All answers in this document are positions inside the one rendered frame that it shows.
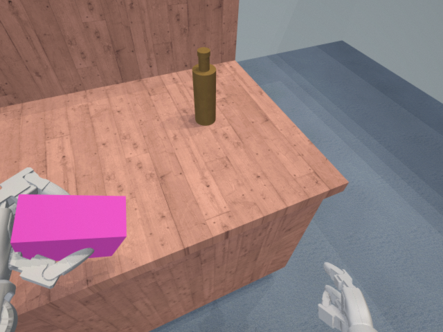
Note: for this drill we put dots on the sponge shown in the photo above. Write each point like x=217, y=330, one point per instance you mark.
x=55, y=226

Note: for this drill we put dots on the robot left hand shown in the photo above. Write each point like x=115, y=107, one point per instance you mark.
x=39, y=270

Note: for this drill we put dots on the robot right hand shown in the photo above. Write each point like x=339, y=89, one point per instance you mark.
x=350, y=306

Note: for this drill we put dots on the table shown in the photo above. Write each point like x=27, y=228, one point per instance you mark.
x=97, y=97

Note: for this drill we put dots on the robot left forearm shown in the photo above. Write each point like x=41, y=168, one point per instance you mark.
x=8, y=313

